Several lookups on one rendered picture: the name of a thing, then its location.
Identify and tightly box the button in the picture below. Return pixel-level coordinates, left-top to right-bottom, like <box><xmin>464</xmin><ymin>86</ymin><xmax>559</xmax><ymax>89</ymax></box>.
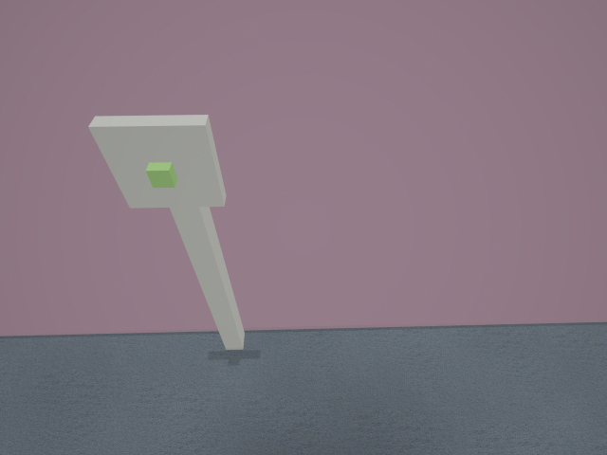
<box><xmin>146</xmin><ymin>162</ymin><xmax>177</xmax><ymax>188</ymax></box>

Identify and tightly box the panel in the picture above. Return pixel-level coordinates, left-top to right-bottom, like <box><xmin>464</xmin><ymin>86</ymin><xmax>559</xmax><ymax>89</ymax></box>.
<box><xmin>88</xmin><ymin>115</ymin><xmax>245</xmax><ymax>350</ymax></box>

